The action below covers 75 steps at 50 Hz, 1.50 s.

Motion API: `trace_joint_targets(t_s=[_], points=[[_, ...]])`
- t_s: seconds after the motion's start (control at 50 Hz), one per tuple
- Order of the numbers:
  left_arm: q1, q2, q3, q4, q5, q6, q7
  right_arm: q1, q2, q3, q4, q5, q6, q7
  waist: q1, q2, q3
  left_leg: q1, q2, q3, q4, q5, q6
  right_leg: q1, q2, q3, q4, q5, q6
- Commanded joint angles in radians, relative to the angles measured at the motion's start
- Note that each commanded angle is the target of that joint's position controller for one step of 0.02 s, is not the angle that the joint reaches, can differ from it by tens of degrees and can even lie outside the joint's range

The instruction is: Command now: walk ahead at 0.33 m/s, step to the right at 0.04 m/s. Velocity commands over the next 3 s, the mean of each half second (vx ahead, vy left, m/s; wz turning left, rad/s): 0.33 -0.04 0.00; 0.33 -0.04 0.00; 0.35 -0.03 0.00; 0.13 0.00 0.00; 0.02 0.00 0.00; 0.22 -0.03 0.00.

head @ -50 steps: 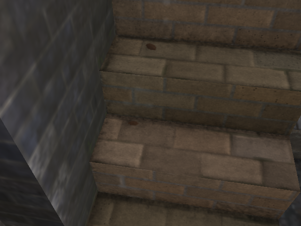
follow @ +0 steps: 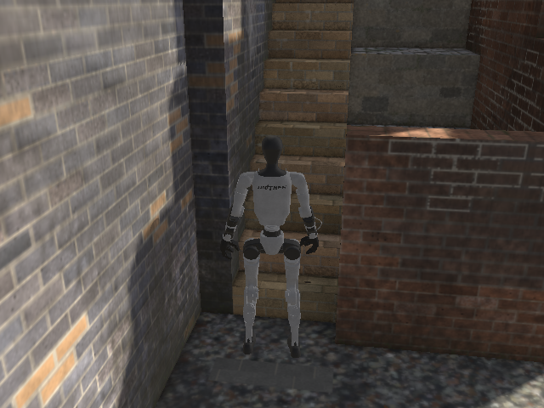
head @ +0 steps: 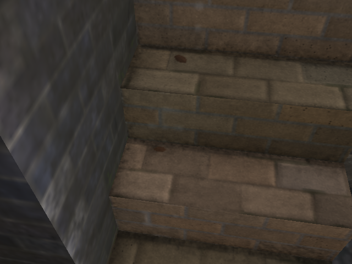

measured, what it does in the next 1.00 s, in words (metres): stands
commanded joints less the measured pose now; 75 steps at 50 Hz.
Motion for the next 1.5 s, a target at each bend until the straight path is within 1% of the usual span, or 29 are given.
trace_joint_targets(t_s=[0.02,0.2,0.7,0.72,1.38,1.4,1.42,1.44,1.5], points=[[-0.043,0.128,0.017,-0.04,0.0,-0.007,0.002,-0.045,-0.098,-0.016,-0.055,0.0,-0.014,0.0,0.004,0.017,-0.053,0.003,0.08,-0.027,-0.018,0.219,-0.001,0.016,-0.098,0.035,-0.004,0.285,-0.062],[-0.052,0.124,0.014,-0.033,-0.002,-0.011,0.001,-0.04,-0.1,-0.013,-0.05,0.0,-0.013,0.0,0.002,0.006,-0.048,0.002,0.082,-0.029,-0.02,0.209,0.0,0.009,-0.1,0.035,-0.008,0.283,-0.062],[-0.051,0.124,0.016,-0.022,-0.003,-0.012,-0.001,-0.035,-0.101,-0.01,-0.045,0.0,-0.015,0.0,0.003,0.012,-0.05,0.004,0.087,-0.024,-0.025,0.208,-0.002,0.012,-0.101,0.034,-0.013,0.283,-0.063],[-0.054,0.127,0.016,-0.022,0.0,-0.012,-0.005,-0.037,-0.101,-0.009,-0.046,0.002,-0.016,0.001,0.003,0.009,-0.046,0.003,0.088,-0.023,-0.026,0.212,0.0,0.011,-0.101,0.033,-0.014,0.288,-0.061],[-0.058,0.126,0.019,-0.014,-0.001,-0.015,-0.008,-0.035,-0.103,-0.01,-0.047,0.002,-0.017,0.003,0.004,0.012,-0.051,0.014,0.094,-0.015,-0.033,0.217,0.001,0.014,-0.105,0.031,-0.02,0.285,-0.057],[-0.108,0.109,0.013,-0.054,0.011,-0.022,-0.012,-0.039,-0.094,-0.006,-0.036,0.016,-0.014,0.001,0.017,0.032,-0.072,0.004,0.076,-0.006,-0.049,0.164,0.0,0.028,-0.113,0.038,-0.029,0.255,-0.052],[-0.106,0.119,0.015,-0.049,0.01,-0.026,-0.013,-0.043,-0.088,-0.005,-0.038,0.012,-0.013,0.001,0.015,0.014,-0.055,0.003,0.08,-0.005,-0.048,0.171,0.0,0.017,-0.115,0.04,-0.027,0.266,-0.052],[-0.093,0.126,0.016,-0.043,0.007,-0.027,-0.012,-0.035,-0.093,-0.006,-0.037,0.009,-0.013,0.001,0.014,0.003,-0.052,0.008,0.082,-0.005,-0.043,0.191,0.002,0.015,-0.117,0.041,-0.022,0.291,-0.052],[-0.062,0.132,0.02,-0.031,0.003,-0.027,-0.012,-0.003,-0.107,-0.011,-0.024,0.009,-0.014,0.001,0.015,-0.006,-0.05,0.019,0.086,-0.005,-0.025,0.248,0.008,0.016,-0.118,0.036,-0.002,0.33,-0.05]])
Next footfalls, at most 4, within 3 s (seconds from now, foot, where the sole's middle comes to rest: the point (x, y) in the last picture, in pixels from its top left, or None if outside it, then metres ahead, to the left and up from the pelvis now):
none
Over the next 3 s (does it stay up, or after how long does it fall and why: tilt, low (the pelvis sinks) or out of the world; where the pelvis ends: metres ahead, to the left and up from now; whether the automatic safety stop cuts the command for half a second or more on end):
stays up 0.00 -0.01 0.00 its command is cut before an obstacle from the start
